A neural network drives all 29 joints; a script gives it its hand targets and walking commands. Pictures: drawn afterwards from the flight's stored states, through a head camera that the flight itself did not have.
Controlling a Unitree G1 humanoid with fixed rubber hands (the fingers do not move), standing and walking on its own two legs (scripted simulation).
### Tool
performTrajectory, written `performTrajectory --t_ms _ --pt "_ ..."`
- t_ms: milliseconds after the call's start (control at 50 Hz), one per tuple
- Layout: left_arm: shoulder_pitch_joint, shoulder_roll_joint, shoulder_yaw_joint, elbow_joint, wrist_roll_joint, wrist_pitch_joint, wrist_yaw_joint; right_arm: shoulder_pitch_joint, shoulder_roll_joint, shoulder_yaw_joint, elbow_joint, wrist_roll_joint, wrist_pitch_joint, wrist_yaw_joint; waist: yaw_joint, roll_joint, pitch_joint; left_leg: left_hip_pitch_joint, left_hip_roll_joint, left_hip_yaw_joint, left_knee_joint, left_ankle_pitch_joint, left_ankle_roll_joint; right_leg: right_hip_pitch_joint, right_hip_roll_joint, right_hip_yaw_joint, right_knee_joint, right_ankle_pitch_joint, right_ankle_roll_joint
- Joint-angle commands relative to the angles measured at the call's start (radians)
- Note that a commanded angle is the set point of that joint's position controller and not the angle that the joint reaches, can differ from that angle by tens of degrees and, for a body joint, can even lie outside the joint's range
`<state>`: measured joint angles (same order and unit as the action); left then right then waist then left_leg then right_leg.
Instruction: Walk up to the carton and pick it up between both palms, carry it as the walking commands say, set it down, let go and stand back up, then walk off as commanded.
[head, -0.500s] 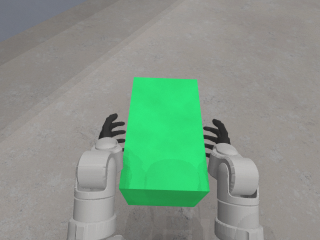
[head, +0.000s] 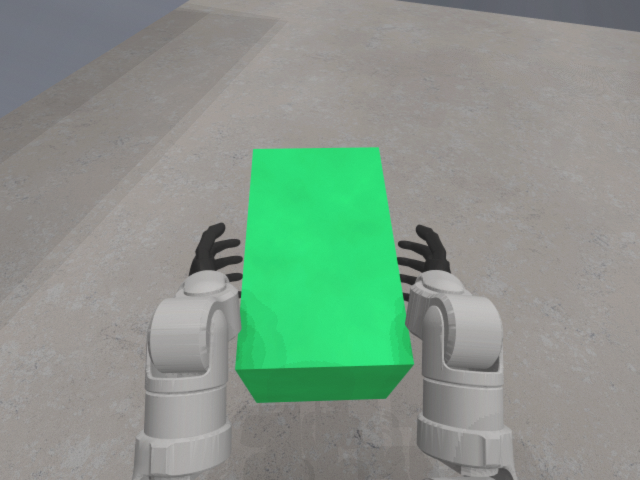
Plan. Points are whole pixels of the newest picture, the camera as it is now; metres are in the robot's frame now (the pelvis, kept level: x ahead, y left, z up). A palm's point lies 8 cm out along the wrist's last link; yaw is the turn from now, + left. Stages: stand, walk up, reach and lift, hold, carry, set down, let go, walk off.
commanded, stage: carry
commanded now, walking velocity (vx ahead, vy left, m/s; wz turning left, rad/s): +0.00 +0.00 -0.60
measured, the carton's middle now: (318, 272) +0.39 +0.03 +0.05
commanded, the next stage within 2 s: none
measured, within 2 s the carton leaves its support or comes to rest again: neither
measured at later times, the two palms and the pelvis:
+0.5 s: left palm (254, 319) +0.28 +0.10 +0.10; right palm (492, 403) +0.21 -0.14 +0.10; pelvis -0.06 +0.06 +0.00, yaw -14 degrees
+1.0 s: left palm (347, 412) +0.19 -0.01 +0.09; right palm out of the picture +0.05 -0.21 +0.07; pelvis -0.12 +0.07 +0.00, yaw -32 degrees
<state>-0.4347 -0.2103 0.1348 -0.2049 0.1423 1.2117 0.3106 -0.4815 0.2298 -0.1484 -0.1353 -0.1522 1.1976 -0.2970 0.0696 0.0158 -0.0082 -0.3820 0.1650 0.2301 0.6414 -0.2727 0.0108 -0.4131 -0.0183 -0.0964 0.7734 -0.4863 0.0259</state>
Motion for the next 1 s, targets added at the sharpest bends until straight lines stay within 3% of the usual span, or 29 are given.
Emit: performTrajectory --t_ms 0,40,60,120,160,180,200,220,260,280,300,340,380,400,420,440,460,480,500,520,580,660,780,840,860,880,900,940,980 --pt "-0.426 -1.010 -0.538 0.005 -0.407 0.003 -0.266 -0.345 0.933 0.458 -0.011 0.301 -0.016 0.201 -0.057 0.019 -0.452 0.243 0.124 -0.041 0.109 0.345 0.005 0.159 -0.049 0.042 -0.396 0.345 -0.023" --pt "-0.342 -0.983 -0.519 0.004 -0.389 0.005 -0.276 -0.360 0.944 0.501 -0.087 0.327 -0.017 0.213 -0.054 -0.337 -0.432 -0.273 -0.062 -0.066 0.376 -0.403 -0.098 0.454 -0.328 0.488 -0.339 0.981 -0.163" --pt "-0.529 -1.025 -0.547 -0.017 -0.407 -0.012 -0.275 -0.533 0.969 0.510 -0.093 0.343 -0.026 0.215 -0.059 -0.307 -0.449 -0.267 -0.051 -0.146 0.462 -0.427 -0.082 0.420 -0.348 0.467 -0.324 0.944 -0.215" --pt "-0.555 -1.035 -0.514 -0.053 -0.391 -0.028 -0.264 -0.609 1.022 0.552 -0.111 0.414 -0.037 0.225 -0.060 -0.125 -0.406 -0.269 -0.072 -0.169 0.488 -0.257 -0.093 0.332 -0.284 0.366 -0.369 0.623 -0.189" --pt "-0.208 -1.070 -0.488 -0.046 -0.346 -0.016 -0.276 -0.356 1.052 0.596 -0.201 0.441 -0.030 0.247 -0.057 -0.089 -0.442 -0.278 -0.060 -0.202 0.473 -0.180 -0.084 0.337 -0.272 0.349 -0.380 0.531 -0.182" --pt "-0.559 -1.040 -0.499 -0.096 -0.373 -0.054 -0.257 -0.695 1.045 0.587 -0.166 0.472 -0.054 0.240 -0.056 -0.044 -0.481 -0.248 -0.077 -0.212 0.441 -0.174 -0.085 0.361 -0.258 0.361 -0.380 0.460 -0.174" --pt "-0.269 -1.080 -0.470 -0.077 -0.329 -0.033 -0.263 -0.443 1.093 0.621 -0.229 0.481 -0.037 0.252 -0.050 -0.107 -0.522 -0.282 -0.086 -0.198 0.395 -0.156 -0.088 0.477 -0.260 0.340 -0.353 0.616 -0.172" --pt "-0.461 -1.091 -0.498 -0.156 -0.361 -0.064 -0.252 -0.600 1.074 0.619 -0.275 0.498 -0.059 0.248 -0.046 -0.103 -0.549 -0.289 -0.095 -0.199 0.356 -0.187 -0.099 0.533 -0.252 0.359 -0.310 0.824 -0.200" --pt "-0.439 -1.072 -0.488 -0.148 -0.346 -0.079 -0.241 -0.688 1.048 0.655 -0.341 0.531 -0.072 0.243 -0.044 -0.128 -0.629 -0.235 -0.118 -0.209 0.354 -0.154 -0.086 0.544 -0.242 0.357 -0.314 0.815 -0.177" --pt "-0.232 -1.047 -0.472 -0.143 -0.311 -0.062 -0.238 -0.471 1.059 0.664 -0.311 0.521 -0.047 0.246 -0.039 -0.156 -0.617 -0.218 -0.129 -0.187 0.313 -0.162 -0.085 0.523 -0.252 0.363 -0.317 0.838 -0.185" --pt "-0.547 -1.004 -0.485 -0.157 -0.342 -0.090 -0.223 -0.743 1.017 0.650 -0.283 0.523 -0.070 0.230 -0.042 -0.201 -0.627 -0.197 -0.132 -0.200 0.269 -0.165 -0.083 0.519 -0.249 0.379 -0.313 0.822 -0.188" --pt "-0.060 -1.003 -0.479 -0.175 -0.288 -0.050 -0.230 -0.248 1.050 0.666 -0.284 0.509 -0.025 0.253 -0.035 -0.179 -0.651 -0.118 -0.152 -0.192 0.135 -0.181 -0.073 0.520 -0.248 0.381 -0.299 0.844 -0.180" --pt "-0.441 -0.998 -0.507 -0.125 -0.324 -0.066 -0.226 -0.621 0.989 0.626 -0.287 0.497 -0.052 0.238 -0.054 -0.175 -0.655 0.052 -0.164 -0.169 -0.050 -0.105 -0.046 0.394 -0.206 0.329 -0.258 0.860 -0.139" --pt "-0.228 -0.994 -0.503 -0.108 -0.302 -0.039 -0.225 -0.393 0.999 0.625 -0.259 0.473 -0.028 0.238 -0.074 -0.144 -0.604 0.173 -0.118 -0.154 -0.183 0.030 -0.044 0.270 -0.160 0.263 -0.205 0.819 -0.091" --pt "-0.457 -0.970 -0.527 -0.109 -0.329 -0.048 -0.214 -0.557 0.967 0.596 -0.220 0.454 -0.041 0.224 -0.094 -0.013 -0.608 0.372 -0.004 -0.262 -0.272 0.140 -0.021 0.068 -0.092 0.189 -0.093 0.603 -0.047" --pt "-0.211 -0.966 -0.542 -0.155 -0.321 -0.038 -0.226 -0.270 0.953 0.594 -0.229 0.426 -0.027 0.233 -0.085 0.228 -0.588 0.547 0.265 -0.544 -0.271 0.492 0.079 -0.238 0.045 0.069 0.067 0.070 0.020" --pt "-0.261 -0.981 -0.540 -0.096 -0.320 -0.028 -0.234 -0.310 0.971 0.574 -0.198 0.413 -0.023 0.232 -0.060 0.275 -0.515 0.524 0.359 -0.539 -0.238 0.639 0.151 -0.324 0.014 0.084 0.259 -0.124 0.029" --pt "-0.048 -0.972 -0.536 -0.118 -0.305 -0.011 -0.243 -0.145 0.985 0.594 -0.229 0.428 -0.005 0.253 -0.072 0.195 -0.492 0.483 0.344 -0.405 -0.195 0.638 0.198 -0.331 -0.020 0.086 0.352 -0.099 0.031" --pt "-0.399 -0.976 -0.546 -0.114 -0.344 -0.042 -0.239 -0.496 0.991 0.588 -0.213 0.434 -0.037 0.244 -0.074 0.086 -0.425 0.384 0.270 -0.332 -0.210 0.545 0.177 -0.294 -0.039 0.089 0.379 -0.018 0.029" --pt "-0.402 -1.014 -0.570 -0.124 -0.366 -0.026 -0.251 -0.349 0.987 0.548 -0.193 0.385 -0.022 0.241 -0.072 -0.001 -0.412 0.337 0.206 -0.288 -0.231 0.501 0.132 -0.236 -0.041 0.083 0.381 0.039 0.028" --pt "-0.590 -1.016 -0.618 -0.171 -0.431 -0.031 -0.265 -0.536 0.942 0.508 -0.243 0.380 -0.043 0.231 -0.072 0.076 -0.324 0.297 0.149 -0.168 -0.260 0.250 0.102 -0.237 -0.034 0.043 0.314 0.115 0.041" --pt "-0.428 -1.045 -0.665 -0.190 -0.458 -0.006 -0.271 -0.293 0.940 0.429 -0.214 0.333 -0.040 0.226 -0.080 0.241 -0.415 0.437 0.169 -0.159 -0.229 0.269 0.138 -0.251 -0.020 0.028 0.256 0.078 0.043" --pt "-0.302 -1.020 -0.591 -0.131 -0.425 0.022 -0.287 -0.186 0.976 0.474 -0.143 0.311 0.006 0.230 -0.087 0.116 -0.424 0.411 0.240 -0.148 -0.067 0.663 0.143 -0.124 -0.013 0.000 0.059 -0.022 0.009" --pt "-0.258 -1.029 -0.560 -0.110 -0.398 0.027 -0.293 -0.207 0.968 0.511 -0.186 0.341 0.004 0.241 -0.063 0.130 -0.439 0.378 0.168 -0.018 0.096 0.687 0.043 0.061 0.028 -0.071 -0.322 0.259 -0.016" --pt "-0.233 -1.036 -0.545 -0.075 -0.401 0.034 -0.297 -0.229 0.960 0.511 -0.201 0.353 0.006 0.236 -0.058 0.055 -0.456 0.190 0.132 0.004 0.160 0.366 -0.034 0.242 -0.069 0.050 -0.377 0.474 -0.035" --pt "-0.277 -1.029 -0.533 -0.089 -0.407 0.020 -0.299 -0.290 0.987 0.519 -0.224 0.362 0.005 0.237 -0.059 -0.208 -0.484 -0.120 0.030 -0.004 0.319 -0.133 -0.094 0.487 -0.277 0.353 -0.300 1.074 -0.113" --pt "-0.415 -1.026 -0.546 -0.112 -0.410 0.007 -0.293 -0.440 0.986 0.542 -0.242 0.378 -0.006 0.236 -0.065 -0.339 -0.470 -0.296 -0.034 -0.098 0.455 -0.444 -0.110 0.527 -0.354 0.462 -0.276 1.282 -0.181" --pt "-0.458 -1.027 -0.512 -0.097 -0.375 -0.008 -0.283 -0.523 1.034 0.588 -0.217 0.419 -0.006 0.241 -0.061 -0.192 -0.446 -0.292 -0.022 -0.166 0.505 -0.351 -0.103 0.485 -0.330 0.413 -0.277 1.066 -0.223" --pt "-0.248 -1.041 -0.504 -0.129 -0.353 -0.013 -0.282 -0.356 1.041 0.608 -0.249 0.445 -0.006 0.260 -0.060 -0.158 -0.461 -0.300 -0.035 -0.175 0.482 -0.256 -0.111 0.440 -0.306 0.363 -0.312 0.923 -0.218"
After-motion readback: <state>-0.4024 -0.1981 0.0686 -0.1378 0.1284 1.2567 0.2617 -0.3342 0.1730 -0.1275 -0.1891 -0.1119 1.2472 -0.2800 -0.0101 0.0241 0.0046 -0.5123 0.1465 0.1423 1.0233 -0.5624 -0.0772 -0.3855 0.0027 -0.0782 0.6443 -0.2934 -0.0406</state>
